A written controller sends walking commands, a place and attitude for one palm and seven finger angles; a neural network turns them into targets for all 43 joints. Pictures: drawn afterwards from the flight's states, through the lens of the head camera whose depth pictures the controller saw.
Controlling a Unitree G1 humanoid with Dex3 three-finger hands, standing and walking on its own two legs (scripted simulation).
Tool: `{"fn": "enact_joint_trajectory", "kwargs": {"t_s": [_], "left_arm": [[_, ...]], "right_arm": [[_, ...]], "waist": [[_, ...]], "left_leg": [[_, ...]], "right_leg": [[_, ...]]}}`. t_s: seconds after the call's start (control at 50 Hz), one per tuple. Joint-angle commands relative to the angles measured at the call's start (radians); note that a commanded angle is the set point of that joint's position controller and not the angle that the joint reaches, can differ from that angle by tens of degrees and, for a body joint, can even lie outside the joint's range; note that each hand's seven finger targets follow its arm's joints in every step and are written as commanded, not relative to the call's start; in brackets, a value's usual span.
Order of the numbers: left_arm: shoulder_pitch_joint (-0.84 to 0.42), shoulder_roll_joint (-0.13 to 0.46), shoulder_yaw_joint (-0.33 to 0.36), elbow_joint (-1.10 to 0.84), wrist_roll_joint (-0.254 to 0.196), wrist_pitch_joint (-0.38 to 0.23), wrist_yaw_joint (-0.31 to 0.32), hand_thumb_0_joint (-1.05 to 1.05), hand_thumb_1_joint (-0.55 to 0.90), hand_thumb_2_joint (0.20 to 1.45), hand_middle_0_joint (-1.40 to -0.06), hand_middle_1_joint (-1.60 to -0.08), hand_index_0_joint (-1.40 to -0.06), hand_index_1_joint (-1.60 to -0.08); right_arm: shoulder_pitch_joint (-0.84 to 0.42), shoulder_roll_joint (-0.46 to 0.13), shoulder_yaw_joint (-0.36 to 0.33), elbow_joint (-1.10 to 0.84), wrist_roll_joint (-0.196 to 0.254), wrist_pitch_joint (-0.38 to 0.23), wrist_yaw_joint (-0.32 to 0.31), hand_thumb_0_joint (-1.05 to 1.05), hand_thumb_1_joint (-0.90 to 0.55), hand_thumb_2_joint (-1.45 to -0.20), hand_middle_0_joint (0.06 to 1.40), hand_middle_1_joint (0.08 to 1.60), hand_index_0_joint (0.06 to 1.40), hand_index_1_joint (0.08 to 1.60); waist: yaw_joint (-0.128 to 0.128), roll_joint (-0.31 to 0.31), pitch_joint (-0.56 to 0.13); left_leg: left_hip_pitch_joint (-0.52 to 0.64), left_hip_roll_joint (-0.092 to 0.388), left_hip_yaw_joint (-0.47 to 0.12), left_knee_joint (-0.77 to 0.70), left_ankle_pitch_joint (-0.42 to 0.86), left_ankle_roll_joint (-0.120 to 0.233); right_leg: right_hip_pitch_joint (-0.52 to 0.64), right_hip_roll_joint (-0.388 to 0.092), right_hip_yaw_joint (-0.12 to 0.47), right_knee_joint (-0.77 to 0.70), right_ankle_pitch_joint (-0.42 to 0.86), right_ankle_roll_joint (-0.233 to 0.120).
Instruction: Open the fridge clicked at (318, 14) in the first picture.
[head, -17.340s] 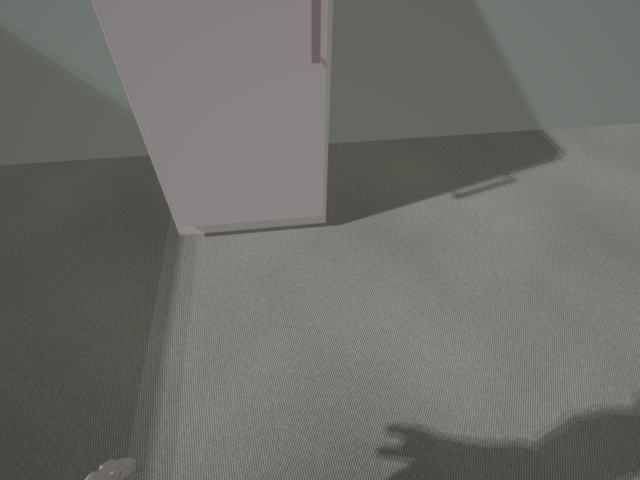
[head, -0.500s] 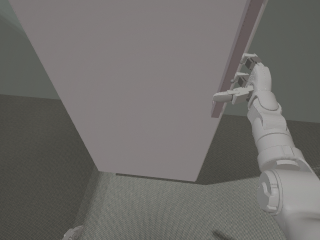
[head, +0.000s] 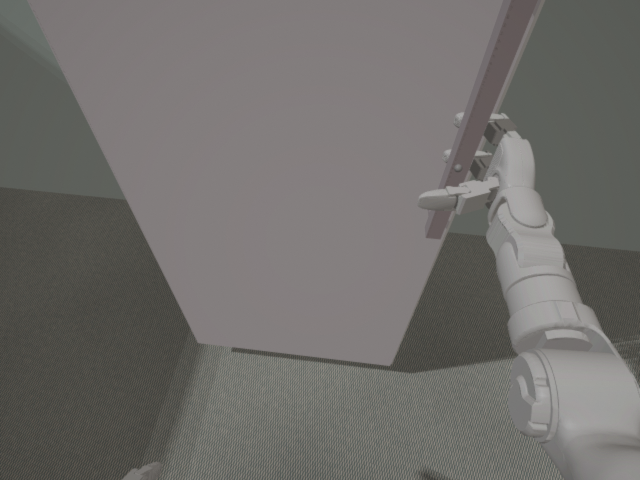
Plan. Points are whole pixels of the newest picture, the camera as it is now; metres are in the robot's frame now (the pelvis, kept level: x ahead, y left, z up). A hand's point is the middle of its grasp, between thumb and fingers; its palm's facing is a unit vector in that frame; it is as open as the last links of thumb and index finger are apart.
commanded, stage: slide the fingers in behind the handle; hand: right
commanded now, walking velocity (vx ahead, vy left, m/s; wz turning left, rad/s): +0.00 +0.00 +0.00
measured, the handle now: (466, 127) +0.53 -0.11 +0.19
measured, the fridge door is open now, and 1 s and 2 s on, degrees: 0 0 1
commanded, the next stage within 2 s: grip the handle and tug to test in 0.48 s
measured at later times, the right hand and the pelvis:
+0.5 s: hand (454, 165) +0.48 -0.10 +0.16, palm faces +0.01 +1.00 +0.01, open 14.0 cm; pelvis +0.00 +0.00 +0.00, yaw +0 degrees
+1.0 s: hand (451, 166) +0.47 -0.09 +0.17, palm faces +0.00 +1.00 +0.00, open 9.9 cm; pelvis +0.00 +0.00 +0.00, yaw +0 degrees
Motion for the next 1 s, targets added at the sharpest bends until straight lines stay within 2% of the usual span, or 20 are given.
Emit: {"fn": "enact_joint_trajectory", "kwargs": {"t_s": [0.0, 0.08, 0.14, 0.2, 0.24, 0.28, 0.42, 0.44, 0.5, 0.56, 0.58, 0.64, 0.68, 0.74, 0.76, 0.8, 0.86, 0.88, 0.94, 0.98], "left_arm": [[0.014, 0.130, 0.042, -0.096, -0.003, -0.046, 0.003, 0.000, 0.900, 0.900, -0.200, -0.300, -0.200, -0.300], [0.014, 0.131, 0.038, -0.097, 0.003, -0.041, -0.001, 0.000, 0.900, 0.900, -0.200, -0.300, -0.200, -0.300], [0.017, 0.141, 0.040, -0.102, 0.008, -0.034, -0.002, 0.000, 0.900, 0.900, -0.200, -0.300, -0.200, -0.300], [0.017, 0.132, 0.037, -0.108, 0.006, -0.035, -0.005, 0.000, 0.900, 0.900, -0.200, -0.300, -0.200, -0.300], [0.021, 0.140, 0.042, -0.108, 0.006, -0.034, -0.003, 0.000, 0.900, 0.900, -0.200, -0.300, -0.200, -0.300], [0.020, 0.132, 0.040, -0.110, 0.001, -0.037, -0.003, 0.000, 0.900, 0.900, -0.200, -0.300, -0.200, -0.300], [0.034, 0.136, 0.042, -0.095, 0.000, -0.046, -0.001, 0.000, 0.900, 0.900, -0.200, -0.300, -0.200, -0.300], [0.038, 0.142, 0.047, -0.094, 0.002, -0.046, -0.001, 0.000, 0.900, 0.900, -0.200, -0.300, -0.200, -0.300], [0.037, 0.141, 0.044, -0.095, 0.001, -0.047, -0.003, 0.000, 0.900, 0.900, -0.200, -0.300, -0.200, -0.300], [0.034, 0.140, 0.046, -0.103, -0.001, -0.045, -0.004, 0.000, 0.900, 0.900, -0.200, -0.300, -0.200, -0.300], [0.028, 0.134, 0.046, -0.107, 0.000, -0.048, -0.006, 0.000, 0.900, 0.900, -0.200, -0.300, -0.200, -0.300], [0.033, 0.147, 0.048, -0.102, -0.001, -0.041, -0.001, 0.000, 0.900, 0.900, -0.200, -0.300, -0.200, -0.300], [0.027, 0.141, 0.044, -0.104, -0.001, -0.043, -0.001, 0.000, 0.900, 0.900, -0.200, -0.300, -0.200, -0.300], [0.019, 0.139, 0.046, -0.110, -0.001, -0.043, -0.001, 0.000, 0.900, 0.900, -0.200, -0.300, -0.200, -0.300], [0.021, 0.136, 0.044, -0.105, -0.001, -0.044, 0.000, 0.000, 0.900, 0.900, -0.200, -0.300, -0.200, -0.300], [0.017, 0.131, 0.042, -0.104, -0.004, -0.047, -0.001, 0.000, 0.900, 0.900, -0.200, -0.300, -0.200, -0.300], [0.015, 0.136, 0.044, -0.102, -0.004, -0.046, 0.000, 0.000, 0.900, 0.900, -0.200, -0.300, -0.200, -0.300], [0.015, 0.130, 0.040, -0.102, -0.002, -0.048, -0.001, 0.000, 0.900, 0.900, -0.200, -0.300, -0.200, -0.300], [0.021, 0.140, 0.043, -0.096, 0.002, -0.042, 0.000, 0.000, 0.900, 0.900, -0.200, -0.300, -0.200, -0.300], [0.012, 0.126, 0.038, -0.100, 0.002, -0.044, -0.004, 0.000, 0.900, 0.900, -0.200, -0.300, -0.200, -0.300]], "right_arm": [[-0.549, -0.113, 0.006, -0.212, 0.010, -0.077, -0.008, 0.000, 0.500, -0.300, 0.300, 1.200, 0.300, 1.200], [-0.555, -0.148, -0.028, -0.179, -0.002, -0.080, -0.027, 0.000, 0.500, -0.300, 0.300, 1.200, 0.300, 1.200], [-0.525, -0.221, -0.089, -0.150, -0.018, -0.089, -0.037, 0.000, 0.500, -0.300, 0.300, 1.200, 0.300, 1.200], [-0.584, -0.184, -0.039, -0.173, -0.026, -0.109, -0.032, 0.000, 0.500, -0.300, 0.300, 1.200, 0.300, 1.200], [-0.549, -0.214, -0.071, -0.150, -0.023, -0.112, -0.027, 0.000, 0.500, -0.300, 0.300, 1.200, 0.300, 1.200], [-0.605, -0.157, -0.012, -0.180, -0.012, -0.116, -0.011, 0.000, 0.500, -0.300, 0.300, 1.200, 0.300, 1.200], [-0.595, -0.168, -0.023, -0.167, -0.002, -0.116, -0.001, 0.000, 0.500, -0.300, 0.300, 1.200, 0.300, 1.200], [-0.572, -0.210, -0.067, -0.155, -0.005, -0.115, -0.007, 0.000, 0.500, -0.300, 0.300, 1.200, 0.300, 1.200], [-0.552, -0.197, -0.057, -0.151, -0.002, -0.111, -0.005, 0.000, 0.500, -0.300, 0.300, 1.200, 0.300, 1.200], [-0.561, -0.197, -0.046, -0.207, -0.009, -0.119, -0.006, 0.000, 0.500, -0.300, 0.300, 1.200, 0.300, 1.200], [-0.551, -0.154, -0.019, -0.214, -0.003, -0.117, -0.003, 0.000, 0.453, -0.320, 0.305, 1.207, 0.305, 1.207], [-0.508, -0.202, -0.064, -0.183, 0.000, -0.102, -0.005, 0.000, 0.313, -0.380, 0.320, 1.227, 0.320, 1.227], [-0.556, -0.186, -0.042, -0.198, -0.003, -0.098, -0.007, 0.000, 0.220, -0.420, 0.330, 1.240, 0.330, 1.240], [-0.554, -0.178, -0.034, -0.243, -0.007, -0.105, -0.012, 0.000, 0.080, -0.480, 0.345, 1.260, 0.345, 1.260], [-0.565, -0.187, -0.041, -0.243, -0.005, -0.108, -0.016, 0.000, 0.033, -0.500, 0.350, 1.267, 0.350, 1.267], [-0.561, -0.117, 0.014, -0.224, 0.000, -0.101, -0.010, 0.000, -0.060, -0.540, 0.360, 1.280, 0.360, 1.280], [-0.569, -0.140, -0.006, -0.231, 0.000, -0.096, -0.017, 0.000, -0.200, -0.600, 0.375, 1.300, 0.375, 1.300], [-0.581, -0.100, 0.021, -0.228, 0.003, -0.093, -0.018, 0.000, -0.247, -0.620, 0.380, 1.307, 0.380, 1.307], [-0.527, -0.155, -0.035, -0.191, -0.002, -0.087, -0.029, 0.000, -0.387, -0.680, 0.395, 1.327, 0.395, 1.327], [-0.562, -0.091, 0.017, -0.207, -0.005, -0.089, -0.032, 0.000, -0.480, -0.720, 0.405, 1.340, 0.405, 1.340]], "waist": [[0.020, 0.054, -0.324], [0.011, 0.065, -0.318], [-0.004, 0.091, -0.324], [0.021, 0.056, -0.320], [0.007, 0.066, -0.336], [0.030, 0.040, -0.339], [0.028, 0.043, -0.344], [0.013, 0.046, -0.350], [0.019, 0.074, -0.334], [0.012, 0.030, -0.363], [0.013, 0.020, -0.356], [0.007, 0.087, -0.336], [0.020, 0.062, -0.309], [0.011, 0.009, -0.350], [0.013, 0.031, -0.347], [0.029, 0.034, -0.314], [0.015, 0.011, -0.340], [0.023, 0.022, -0.337], [0.002, 0.068, -0.337], [0.017, 0.039, -0.318]], "left_leg": [[0.179, -0.001, -0.069, -0.051, 0.221, -0.022], [0.191, 0.005, -0.078, -0.048, 0.226, -0.025], [0.220, 0.009, -0.092, -0.044, 0.232, -0.028], [0.199, 0.009, -0.093, -0.043, 0.211, -0.027], [0.211, 0.006, -0.096, -0.040, 0.221, -0.025], [0.198, 0.005, -0.093, -0.042, 0.227, -0.027], [0.196, 0.006, -0.094, -0.048, 0.202, -0.025], [0.209, 0.007, -0.100, -0.046, 0.211, -0.023], [0.214, 0.008, -0.097, -0.050, 0.206, -0.026], [0.221, 0.006, -0.094, -0.042, 0.241, -0.022], [0.217, 0.005, -0.094, -0.041, 0.254, -0.020], [0.224, 0.003, -0.090, -0.052, 0.230, -0.025], [0.201, 0.005, -0.094, -0.057, 0.209, -0.026], [0.199, 0.003, -0.090, -0.050, 0.221, -0.020], [0.201, 0.001, -0.084, -0.048, 0.224, -0.021], [0.171, -0.002, -0.074, -0.053, 0.204, -0.021], [0.171, -0.002, -0.070, -0.047, 0.207, -0.018], [0.165, -0.004, -0.067, -0.047, 0.209, -0.019], [0.188, -0.004, -0.068, -0.043, 0.230, -0.018], [0.170, -0.001, -0.066, -0.043, 0.227, -0.020]], "right_leg": [[0.078, 0.026, 0.050, -0.065, 0.196, -0.011], [0.047, 0.030, 0.043, -0.065, 0.188, -0.013], [0.014, 0.031, 0.039, -0.062, 0.182, -0.014], [0.020, 0.030, 0.037, -0.057, 0.161, -0.014], [0.020, 0.030, 0.037, -0.054, 0.170, -0.014], [0.037, 0.030, 0.038, -0.053, 0.171, -0.014], [0.027, 0.030, 0.043, -0.054, 0.154, -0.014], [0.023, 0.029, 0.041, -0.051, 0.164, -0.013], [0.006, 0.029, 0.039, -0.055, 0.153, -0.014], [0.037, 0.030, 0.038, -0.056, 0.188, -0.014], [0.047, 0.029, 0.038, -0.054, 0.199, -0.013], [0.026, 0.027, 0.039, -0.064, 0.181, -0.014], [0.026, 0.027, 0.039, -0.065, 0.164, -0.015], [0.067, 0.028, 0.038, -0.060, 0.189, -0.013], [0.065, 0.026, 0.043, -0.062, 0.192, -0.014], [0.068, 0.026, 0.046, -0.064, 0.177, -0.012], [0.089, 0.026, 0.050, -0.066, 0.194, -0.010], [0.094, 0.027, 0.053, -0.065, 0.197, -0.010], [0.073, 0.028, 0.054, -0.066, 0.215, -0.010], [0.079, 0.029, 0.051, -0.066, 0.209, -0.009]]}}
